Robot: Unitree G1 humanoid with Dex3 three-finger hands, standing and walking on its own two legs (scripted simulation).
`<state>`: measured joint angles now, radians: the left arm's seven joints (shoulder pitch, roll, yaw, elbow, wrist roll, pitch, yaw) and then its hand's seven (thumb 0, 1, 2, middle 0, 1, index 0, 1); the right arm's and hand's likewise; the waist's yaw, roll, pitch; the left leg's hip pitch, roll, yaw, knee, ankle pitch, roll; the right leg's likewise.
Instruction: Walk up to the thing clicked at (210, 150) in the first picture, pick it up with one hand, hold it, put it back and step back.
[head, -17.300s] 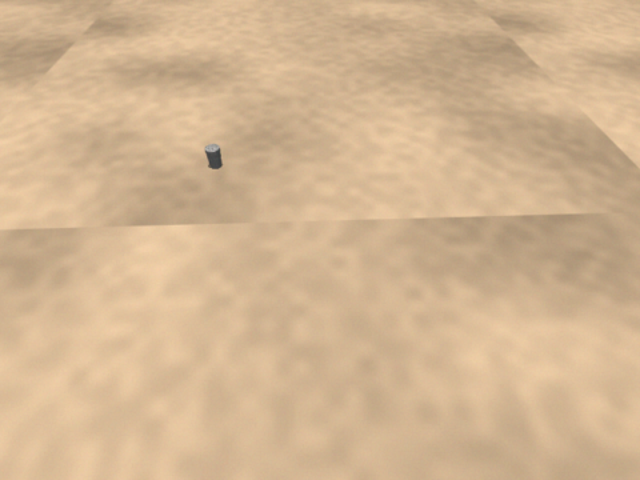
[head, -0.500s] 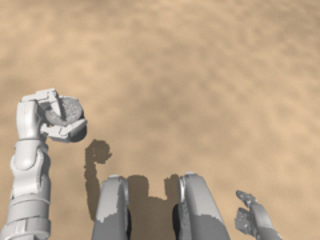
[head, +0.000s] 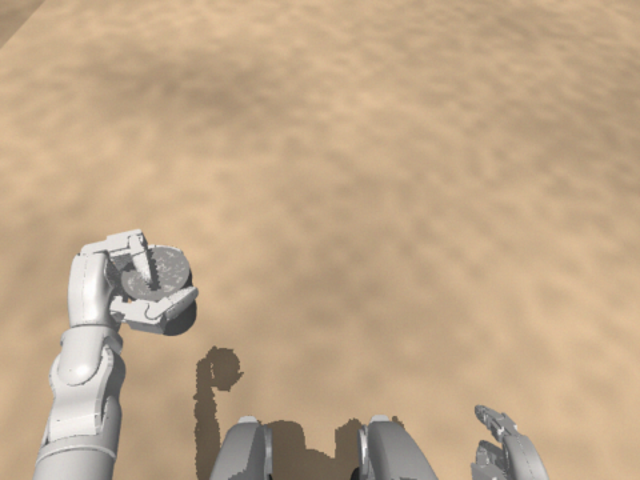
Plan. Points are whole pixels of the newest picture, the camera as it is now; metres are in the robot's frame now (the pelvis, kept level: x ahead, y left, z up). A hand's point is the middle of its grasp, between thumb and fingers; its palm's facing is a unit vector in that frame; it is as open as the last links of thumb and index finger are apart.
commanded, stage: lift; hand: left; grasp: from the side
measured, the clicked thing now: (166, 296) +0.36 +0.19 -0.01
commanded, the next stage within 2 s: hold in 0.78 s
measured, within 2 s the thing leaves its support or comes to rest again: neither
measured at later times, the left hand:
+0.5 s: hand (155, 253) +0.35 +0.17 +0.10, palm faces +0.07 -1.00 -0.01, open 6.1 cm
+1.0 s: hand (156, 235) +0.36 +0.16 +0.13, palm faces +0.07 -1.00 +0.00, open 6.2 cm
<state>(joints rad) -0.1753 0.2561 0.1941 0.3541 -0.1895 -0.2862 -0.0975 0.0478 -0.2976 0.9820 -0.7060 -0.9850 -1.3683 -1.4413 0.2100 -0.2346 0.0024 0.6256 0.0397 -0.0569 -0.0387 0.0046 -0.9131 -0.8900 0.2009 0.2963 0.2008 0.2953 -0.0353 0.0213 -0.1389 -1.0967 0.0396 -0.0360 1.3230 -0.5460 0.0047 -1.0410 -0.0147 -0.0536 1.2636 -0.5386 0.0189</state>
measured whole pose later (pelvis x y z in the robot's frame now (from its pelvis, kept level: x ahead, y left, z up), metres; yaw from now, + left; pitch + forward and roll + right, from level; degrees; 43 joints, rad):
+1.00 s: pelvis +0.03 -0.01 +0.07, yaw +0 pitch +8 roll -2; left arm -0.10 0.20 0.16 0.37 -0.19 -0.32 -0.12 0.05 -0.30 0.97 -0.70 -1.01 -1.35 -1.44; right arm 0.24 -0.23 -0.01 0.65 0.02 -0.04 -0.03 0.01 -0.92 -0.89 0.20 0.30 0.20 0.30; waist -0.02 0.02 -0.06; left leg -0.63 0.04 -0.01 0.92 -0.44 -0.01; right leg -0.60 -0.01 -0.04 0.88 -0.43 0.01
